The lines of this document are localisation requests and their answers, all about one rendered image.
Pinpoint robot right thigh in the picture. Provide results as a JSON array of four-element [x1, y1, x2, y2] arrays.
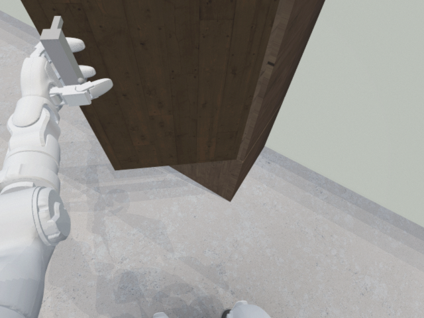
[[227, 304, 271, 318]]

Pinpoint robot left forearm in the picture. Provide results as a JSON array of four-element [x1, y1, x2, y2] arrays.
[[0, 96, 61, 195]]

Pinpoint cupboard door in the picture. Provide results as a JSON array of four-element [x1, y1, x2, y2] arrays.
[[21, 0, 280, 170]]

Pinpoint handle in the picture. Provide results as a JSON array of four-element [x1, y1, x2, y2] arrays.
[[40, 16, 90, 94]]

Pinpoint robot left upper arm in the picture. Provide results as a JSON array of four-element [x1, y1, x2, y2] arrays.
[[0, 186, 71, 318]]

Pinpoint robot right shin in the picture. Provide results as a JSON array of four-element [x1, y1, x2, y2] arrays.
[[231, 301, 248, 310]]

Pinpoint robot left hand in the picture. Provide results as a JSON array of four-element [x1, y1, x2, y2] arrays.
[[21, 37, 113, 112]]

